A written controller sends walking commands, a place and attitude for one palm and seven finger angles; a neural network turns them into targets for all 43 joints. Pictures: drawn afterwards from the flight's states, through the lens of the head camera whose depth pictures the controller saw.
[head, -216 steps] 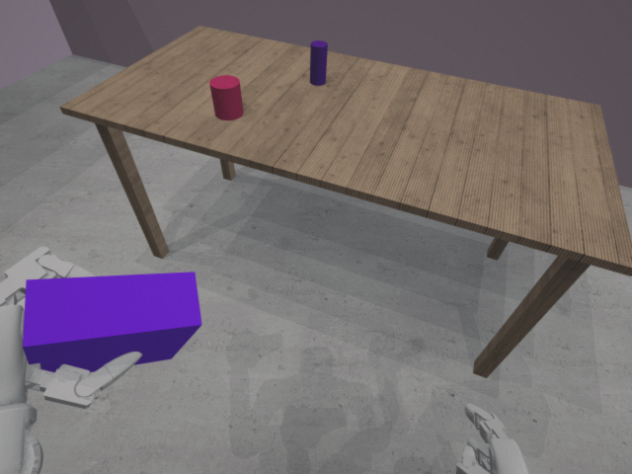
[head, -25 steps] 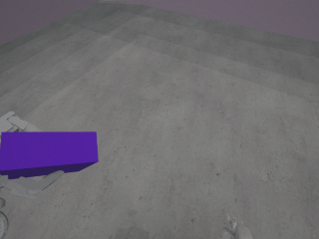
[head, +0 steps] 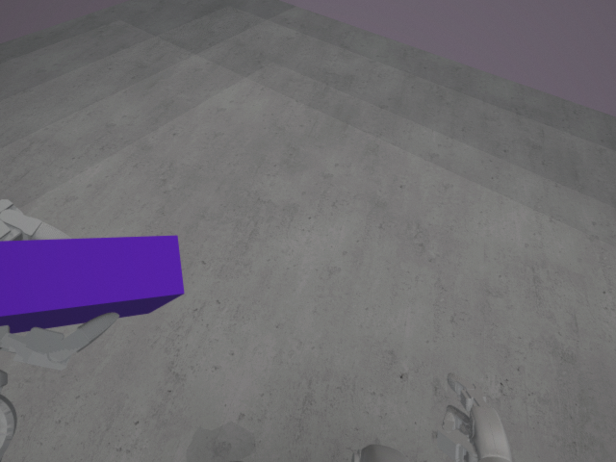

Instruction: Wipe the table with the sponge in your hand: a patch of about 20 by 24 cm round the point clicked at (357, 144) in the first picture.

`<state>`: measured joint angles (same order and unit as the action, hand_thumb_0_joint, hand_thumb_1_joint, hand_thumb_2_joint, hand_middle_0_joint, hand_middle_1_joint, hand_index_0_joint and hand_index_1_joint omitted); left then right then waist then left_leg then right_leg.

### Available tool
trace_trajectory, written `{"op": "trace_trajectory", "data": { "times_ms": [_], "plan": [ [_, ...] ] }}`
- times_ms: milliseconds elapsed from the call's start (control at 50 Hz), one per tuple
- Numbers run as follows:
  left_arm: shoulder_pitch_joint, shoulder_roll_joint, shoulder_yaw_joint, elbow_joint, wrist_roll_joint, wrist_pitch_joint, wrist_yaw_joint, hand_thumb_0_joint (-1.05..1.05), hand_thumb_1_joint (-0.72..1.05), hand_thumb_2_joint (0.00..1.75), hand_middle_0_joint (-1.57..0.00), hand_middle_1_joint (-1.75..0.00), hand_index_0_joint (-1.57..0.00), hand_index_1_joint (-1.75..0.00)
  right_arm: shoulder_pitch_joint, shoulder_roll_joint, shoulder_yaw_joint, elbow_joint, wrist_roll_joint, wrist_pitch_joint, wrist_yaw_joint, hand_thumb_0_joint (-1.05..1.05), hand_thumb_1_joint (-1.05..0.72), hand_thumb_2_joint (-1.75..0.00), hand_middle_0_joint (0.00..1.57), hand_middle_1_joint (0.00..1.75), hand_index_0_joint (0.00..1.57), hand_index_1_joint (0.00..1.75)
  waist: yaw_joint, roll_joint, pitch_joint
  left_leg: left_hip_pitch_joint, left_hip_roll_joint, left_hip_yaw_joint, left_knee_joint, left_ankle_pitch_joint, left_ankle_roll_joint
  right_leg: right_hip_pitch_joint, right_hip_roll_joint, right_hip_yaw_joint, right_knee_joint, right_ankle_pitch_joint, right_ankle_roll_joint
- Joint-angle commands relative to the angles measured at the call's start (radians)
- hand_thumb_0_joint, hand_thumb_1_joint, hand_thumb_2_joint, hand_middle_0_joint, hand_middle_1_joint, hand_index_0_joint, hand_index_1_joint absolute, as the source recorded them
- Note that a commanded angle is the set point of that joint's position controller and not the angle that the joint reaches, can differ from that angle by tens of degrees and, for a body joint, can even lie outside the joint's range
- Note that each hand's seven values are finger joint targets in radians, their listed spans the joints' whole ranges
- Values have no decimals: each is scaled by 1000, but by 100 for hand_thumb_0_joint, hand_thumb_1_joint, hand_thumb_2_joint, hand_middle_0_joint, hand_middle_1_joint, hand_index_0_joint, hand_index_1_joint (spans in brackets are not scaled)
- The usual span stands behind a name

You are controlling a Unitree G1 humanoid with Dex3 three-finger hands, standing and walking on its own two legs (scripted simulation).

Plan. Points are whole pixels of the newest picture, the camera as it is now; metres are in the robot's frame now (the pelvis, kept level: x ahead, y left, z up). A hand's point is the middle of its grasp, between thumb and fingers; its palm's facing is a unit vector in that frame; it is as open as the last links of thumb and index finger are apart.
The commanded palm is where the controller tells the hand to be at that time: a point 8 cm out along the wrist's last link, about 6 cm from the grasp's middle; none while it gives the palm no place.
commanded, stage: walk around to get in front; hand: left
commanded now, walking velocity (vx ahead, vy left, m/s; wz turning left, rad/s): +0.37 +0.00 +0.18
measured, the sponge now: (114, 283) +0.25 +0.20 +0.16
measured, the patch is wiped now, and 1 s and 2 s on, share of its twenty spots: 0.00 0.00 0.00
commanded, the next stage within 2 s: turn to face it in 1.06 s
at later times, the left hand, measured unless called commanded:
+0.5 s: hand (113, 217) +0.31 +0.22 +0.19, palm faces +0.51 -0.75 -0.42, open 9.7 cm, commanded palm +0.25 +0.26 +0.19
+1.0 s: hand (136, 160) +0.40 +0.23 +0.18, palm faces +0.65 -0.62 -0.45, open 9.7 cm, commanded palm +0.33 +0.25 +0.19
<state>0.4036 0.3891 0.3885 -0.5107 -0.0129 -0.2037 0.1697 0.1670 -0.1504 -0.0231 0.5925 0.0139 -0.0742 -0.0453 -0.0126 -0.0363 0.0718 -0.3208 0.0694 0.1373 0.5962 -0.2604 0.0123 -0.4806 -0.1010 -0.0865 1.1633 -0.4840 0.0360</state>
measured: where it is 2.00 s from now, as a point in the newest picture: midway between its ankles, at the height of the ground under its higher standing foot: (313, 395)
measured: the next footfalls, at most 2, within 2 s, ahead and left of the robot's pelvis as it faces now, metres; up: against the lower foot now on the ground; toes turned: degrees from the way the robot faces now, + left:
right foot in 0.18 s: +0.16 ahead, -0.16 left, +0.00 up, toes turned -8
left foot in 0.54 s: +0.23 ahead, +0.10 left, +0.00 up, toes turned +19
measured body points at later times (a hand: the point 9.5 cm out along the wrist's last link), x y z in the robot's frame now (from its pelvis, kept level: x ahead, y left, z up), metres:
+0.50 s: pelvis +0.13 -0.04 +0.01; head +0.17 -0.03 +0.46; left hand +0.28 +0.25 +0.21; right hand +0.33 -0.29 -0.07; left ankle +0.18 +0.09 -0.70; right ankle +0.12 -0.15 -0.73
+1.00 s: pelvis +0.27 -0.06 +0.00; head +0.31 -0.08 +0.45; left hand +0.37 +0.26 +0.20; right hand +0.49 -0.22 -0.12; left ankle +0.20 +0.05 -0.64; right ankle +0.31 -0.16 -0.73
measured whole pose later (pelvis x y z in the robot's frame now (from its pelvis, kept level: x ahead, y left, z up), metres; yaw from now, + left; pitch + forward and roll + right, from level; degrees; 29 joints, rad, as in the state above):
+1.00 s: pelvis +0.27 -0.06 +0.00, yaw +19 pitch -1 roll +1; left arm 0.41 0.32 0.33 -0.46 -0.01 -0.19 0.14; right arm 0.18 -0.20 0.01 0.69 0.00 -0.06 -0.05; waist 0.03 0.06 0.09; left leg -0.50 0.05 0.04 1.21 -0.44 -0.02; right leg -0.27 -0.13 -0.23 0.62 -0.32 0.00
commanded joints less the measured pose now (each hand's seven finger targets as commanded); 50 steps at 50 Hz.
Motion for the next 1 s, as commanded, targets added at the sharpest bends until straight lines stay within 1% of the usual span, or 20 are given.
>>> {"op": "trace_trajectory", "data": {
  "times_ms": [0, 60, 120, 140, 160, 180, 300, 400, 480, 500, 520, 540, 560, 600, 700, 820, 840, 860, 880, 980],
  "plan": [
    [70, 131, 98, -357, -20, -103, 2, 0, 10, 130, -120, -160, -120, -160, -32, -150, -35, -129, -6, -87, -3, 0, -90, -90, 20, 30, 20, 30, 27, 314, -164, 74, 221, -211, -311, 102, 165, 30, -26, -30, -255, 113, 12],
    [49, 123, 99, -283, -20, -94, 2, 0, 10, 130, -120, -160, -120, -160, -20, -150, -30, -120, -8, -94, -13, 0, -90, -90, 20, 30, 20, 30, 21, 286, -158, 65, 195, -137, -263, 50, 125, 161, 33, -115, -454, 161, 24],
    [0, 124, 93, -157, -12, -67, 0, 0, 10, 130, -120, -160, -120, -160, -22, -132, -26, -101, -6, -69, -29, 0, -90, -90, 20, 30, 20, 30, 31, 121, -172, -39, 133, -77, -15, -113, 72, 380, 43, -110, -666, 179, 9],
    [-36, 151, 101, -137, -1, -56, 1, 0, 10, 130, -120, -160, -120, -160, -13, -112, -23, -99, -3, -56, -29, 0, -90, -90, 20, 30, 20, 30, 33, -111, -187, -189, 52, -10, 275, -197, 39, 476, -121, 131, -785, 76, -62],
    [-30, 186, 122, -100, -1, -36, 4, 0, 10, 130, -120, -160, -120, -160, -46, -103, -12, -123, -6, -52, -28, 0, -90, -90, 20, 30, 20, 30, 56, -350, -161, -424, -63, -26, 571, -345, 3, 546, -344, 539, -901, 109, -183],
    [-96, 187, 117, -124, -20, -42, 1, 0, 10, 130, -120, -160, -120, -160, -77, -141, -23, -117, -10, -65, -23, 0, -90, -90, 20, 30, 20, 30, 48, -293, -143, -437, -15, -147, 677, -271, -7, 486, -390, 587, -950, 43, -200],
    [-56, 153, 89, -218, -8, -71, -3, 0, 10, 130, -120, -160, -120, -160, -82, -140, -13, -105, -10, -20, -16, 0, -90, -90, 20, 30, 20, 30, 22, -107, -102, -252, 55, -80, 437, -99, -29, 319, -284, 77, -898, 266, -164],
    [55, 152, 115, -277, -17, -64, 34, 0, 10, 130, -120, -160, -120, -160, -60, -129, -29, -167, -16, -22, -18, 0, -90, -90, 20, 30, 20, 30, 62, -119, -128, -160, 3, 50, 99, -78, -17, 423, -268, 31, -843, 391, -170],
    [11, 134, 90, -296, -17, -62, 48, 0, 10, 130, -120, -160, -120, -160, -1, -144, -46, -173, -13, -19, -34, 0, -90, -90, 20, 30, 20, 30, 18, -22, -178, 107, -44, 97, -114, 39, -9, 355, -196, -62, -598, 391, -108],
    [-18, 135, 85, -315, -15, -74, 48, 0, 10, 130, -120, -160, -120, -160, 16, -164, -56, -176, -8, -22, -40, 0, -90, -90, 20, 30, 20, 30, -8, 110, -213, 269, 4, -4, -156, 55, 31, 235, -152, -103, -383, 397, -67],
    [-23, 129, 88, -323, -15, -88, 49, 0, 10, 130, -120, -160, -120, -160, 4, -189, -63, -181, -7, -24, -36, 0, -90, -90, 20, 30, 20, 30, -7, 387, -225, 400, 222, -375, -225, 216, 141, 5, -12, -127, -109, 74, -6],
    [-47, 155, 91, -294, -4, -105, 45, 0, 10, 130, -120, -160, -120, -160, -6, -176, -48, -179, -9, -34, -22, 0, -90, -90, 20, 30, 20, 30, 2, 415, -220, 414, 363, -643, -281, 326, 246, -140, 37, -19, 68, -164, -14],
    [-53, 216, 126, -258, 0, -104, 27, 0, 10, 130, -120, -160, -120, -160, -23, -169, -48, -160, -9, -44, -20, 0, -90, -90, 20, 30, 20, 30, 6, 344, -199, 373, 388, -679, -282, 251, 277, -204, -4, 68, 136, -122, -14],
    [-29, 191, 129, -299, -2, -98, 10, 0, 10, 130, -120, -160, -120, -160, -27, -163, -59, -141, 5, -46, -11, 0, -90, -90, 20, 30, 20, 30, 6, 251, -166, 305, 339, -536, -268, 171, 272, -257, -50, 86, 127, -44, 4],
    [99, 114, 92, -358, -22, -100, -2, 0, 10, 130, -120, -160, -120, -160, -21, -148, -39, -131, -3, -88, 0, 0, -90, -90, 20, 30, 20, 30, 24, 320, -180, 103, 197, -213, -291, 163, 160, 41, -13, -48, -281, 115, 19],
    [-6, 110, 78, -153, -14, -56, -6, 0, 10, 130, -120, -160, -120, -160, -24, -138, -25, -103, -6, -68, -32, 0, -90, -90, 20, 30, 20, 30, 30, 146, -155, -16, 135, -131, -80, -108, 85, 354, 50, -120, -662, 170, 22],
    [-45, 132, 82, -139, -3, -48, -5, 0, 10, 130, -120, -160, -120, -160, -21, -123, -22, -100, -4, -58, -33, 0, -90, -90, 20, 30, 20, 30, 33, -13, -166, -123, 71, -73, 155, -175, 56, 435, -65, 44, -771, 88, -29],
    [-56, 177, 98, -123, 5, -30, -1, 0, 10, 130, -120, -160, -120, -160, -28, -95, -10, -116, -4, -49, -31, 0, -90, -90, 20, 30, 20, 30, 44, -313, -155, -371, -65, -14, 482, -312, 9, 537, -316, 456, -895, 63, -147],
    [-122, 205, 118, -162, -16, -31, 4, 0, 10, 130, -120, -160, -120, -160, -87, -136, -14, -126, -11, -65, -29, 0, -90, -90, 20, 30, 20, 30, 53, -291, -138, -438, -34, -137, 651, -295, -6, 499, -424, 575, -953, 44, -201],
    [-28, 157, 97, -208, -7, -63, -6, 0, 10, 130, -120, -160, -120, -160, -107, -133, -7, -110, -12, -27, -22, 0, -90, -90, 20, 30, 20, 30, 34, -118, -86, -341, 44, -106, 568, -154, -43, 410, -308, 98, -858, 433, -154]
  ]
}}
